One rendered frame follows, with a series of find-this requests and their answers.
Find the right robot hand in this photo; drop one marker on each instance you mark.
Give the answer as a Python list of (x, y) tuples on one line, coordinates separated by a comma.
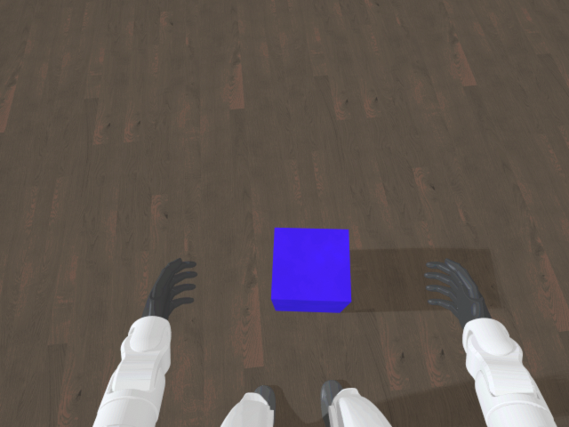
[(467, 302)]

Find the left robot shin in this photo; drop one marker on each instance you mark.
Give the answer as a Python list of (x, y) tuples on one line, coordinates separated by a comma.
[(255, 397)]

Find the left robot hand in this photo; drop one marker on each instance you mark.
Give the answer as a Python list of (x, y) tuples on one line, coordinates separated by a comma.
[(160, 301)]

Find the carton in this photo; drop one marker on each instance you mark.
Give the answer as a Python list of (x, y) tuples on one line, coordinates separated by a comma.
[(311, 270)]

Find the right robot forearm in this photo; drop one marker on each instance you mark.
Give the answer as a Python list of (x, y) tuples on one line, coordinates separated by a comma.
[(508, 395)]

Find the left robot forearm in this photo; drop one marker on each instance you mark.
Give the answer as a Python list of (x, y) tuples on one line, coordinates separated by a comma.
[(135, 390)]

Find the left robot foot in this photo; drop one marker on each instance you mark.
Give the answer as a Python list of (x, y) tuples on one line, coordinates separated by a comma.
[(268, 394)]

